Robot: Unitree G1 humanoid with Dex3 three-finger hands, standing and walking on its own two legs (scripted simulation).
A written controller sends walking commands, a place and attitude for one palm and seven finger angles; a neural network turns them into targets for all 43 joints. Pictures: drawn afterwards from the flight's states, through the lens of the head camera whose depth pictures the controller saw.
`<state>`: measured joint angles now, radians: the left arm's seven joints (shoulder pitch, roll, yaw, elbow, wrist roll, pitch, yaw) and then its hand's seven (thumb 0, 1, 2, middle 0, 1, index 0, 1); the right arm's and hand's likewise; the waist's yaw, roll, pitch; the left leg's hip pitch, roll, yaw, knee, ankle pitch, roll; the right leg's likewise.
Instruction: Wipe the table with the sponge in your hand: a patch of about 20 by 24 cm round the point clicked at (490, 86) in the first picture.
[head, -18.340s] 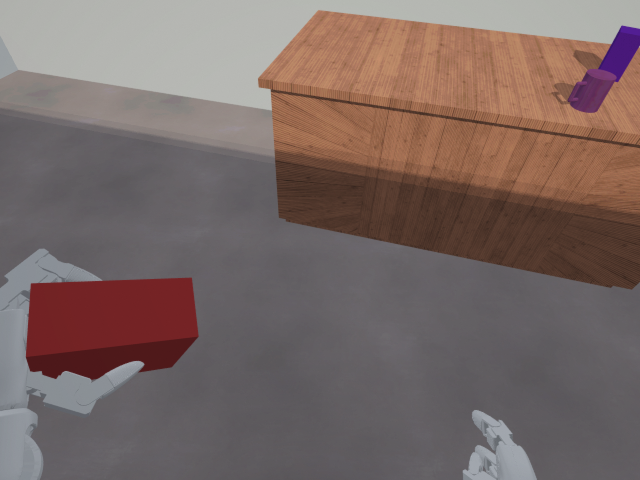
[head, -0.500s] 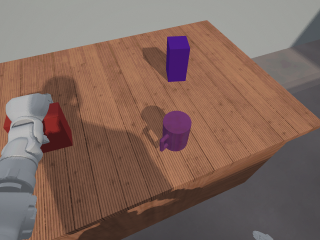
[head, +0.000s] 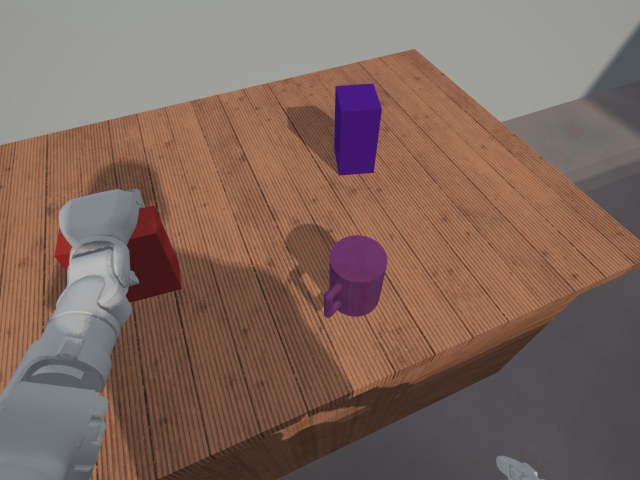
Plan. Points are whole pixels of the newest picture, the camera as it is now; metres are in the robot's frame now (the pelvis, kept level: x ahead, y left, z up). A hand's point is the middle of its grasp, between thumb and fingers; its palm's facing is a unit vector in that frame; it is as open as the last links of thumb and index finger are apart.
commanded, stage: slide across to the middle lane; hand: left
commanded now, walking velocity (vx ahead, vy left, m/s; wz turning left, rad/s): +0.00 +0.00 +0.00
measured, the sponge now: (130, 268) +0.39 +0.31 +0.00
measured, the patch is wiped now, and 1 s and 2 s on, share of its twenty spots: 0.45 0.65 0.85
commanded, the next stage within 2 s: wipe back along the middle lane in 0.16 s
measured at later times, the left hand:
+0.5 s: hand (148, 247) +0.40 +0.26 +0.04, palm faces -0.03 -0.02 -1.00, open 10.1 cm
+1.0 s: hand (145, 280) +0.35 +0.25 +0.04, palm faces +0.02 -0.02 -1.00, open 10.1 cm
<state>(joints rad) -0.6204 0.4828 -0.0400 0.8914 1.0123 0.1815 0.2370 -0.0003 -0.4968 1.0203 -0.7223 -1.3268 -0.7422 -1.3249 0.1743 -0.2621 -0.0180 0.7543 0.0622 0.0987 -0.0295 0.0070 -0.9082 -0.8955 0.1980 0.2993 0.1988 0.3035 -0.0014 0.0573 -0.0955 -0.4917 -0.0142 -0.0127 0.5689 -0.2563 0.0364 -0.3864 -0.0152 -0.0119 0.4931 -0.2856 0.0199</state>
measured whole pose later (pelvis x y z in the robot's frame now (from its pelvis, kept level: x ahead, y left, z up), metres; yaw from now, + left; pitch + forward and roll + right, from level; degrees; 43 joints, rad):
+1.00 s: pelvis +0.01 -0.01 +0.00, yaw +0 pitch +7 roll -1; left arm -0.29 0.35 -0.15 0.46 1.00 0.37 0.25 0.00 -0.48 1.02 -0.70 -1.34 -0.72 -1.34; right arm 0.10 -0.27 -0.01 0.68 0.07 0.13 -0.02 0.01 -0.91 -0.90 0.20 0.30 0.20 0.30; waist 0.06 0.07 -0.12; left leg -0.39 -0.01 -0.01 0.54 -0.27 0.02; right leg -0.29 -0.01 -0.01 0.48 -0.31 0.01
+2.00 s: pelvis +0.01 -0.04 +0.00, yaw +0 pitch +3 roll +0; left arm 0.08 0.30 -0.24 0.04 1.01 0.49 0.23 0.00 -0.48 1.02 -0.69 -1.35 -0.71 -1.35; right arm 0.04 -0.27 0.02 0.64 0.07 0.14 0.01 0.01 -0.91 -0.90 0.20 0.30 0.20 0.31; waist 0.09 0.09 -0.10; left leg -0.31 0.01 -0.01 0.55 -0.28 -0.01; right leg -0.25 0.01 -0.01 0.55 -0.34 -0.02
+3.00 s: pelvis -0.01 -0.05 +0.00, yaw +0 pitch +2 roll +1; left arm -0.32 0.15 -0.38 0.48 0.99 0.56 0.25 -0.03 -0.49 1.03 -0.71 -1.34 -0.73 -1.33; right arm -0.01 -0.24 0.03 0.72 0.08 0.13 0.00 0.01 -0.91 -0.90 0.20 0.30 0.19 0.30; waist 0.09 0.08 -0.11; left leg -0.32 0.02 -0.03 0.52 -0.23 -0.02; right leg -0.27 0.01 -0.02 0.55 -0.32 -0.04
